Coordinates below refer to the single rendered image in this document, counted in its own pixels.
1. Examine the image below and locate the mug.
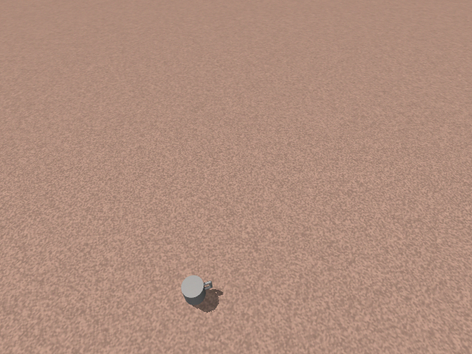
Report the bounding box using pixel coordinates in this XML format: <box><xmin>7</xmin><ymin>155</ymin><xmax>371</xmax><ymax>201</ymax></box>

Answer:
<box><xmin>181</xmin><ymin>275</ymin><xmax>212</xmax><ymax>305</ymax></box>

